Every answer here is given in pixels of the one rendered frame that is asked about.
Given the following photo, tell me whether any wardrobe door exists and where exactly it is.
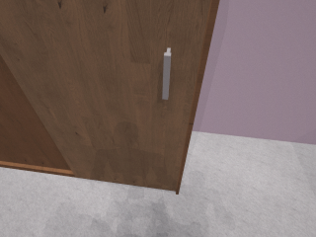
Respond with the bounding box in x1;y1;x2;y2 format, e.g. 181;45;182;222
0;0;210;191
0;54;71;171

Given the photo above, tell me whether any handle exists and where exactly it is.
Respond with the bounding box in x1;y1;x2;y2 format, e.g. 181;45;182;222
162;47;172;100

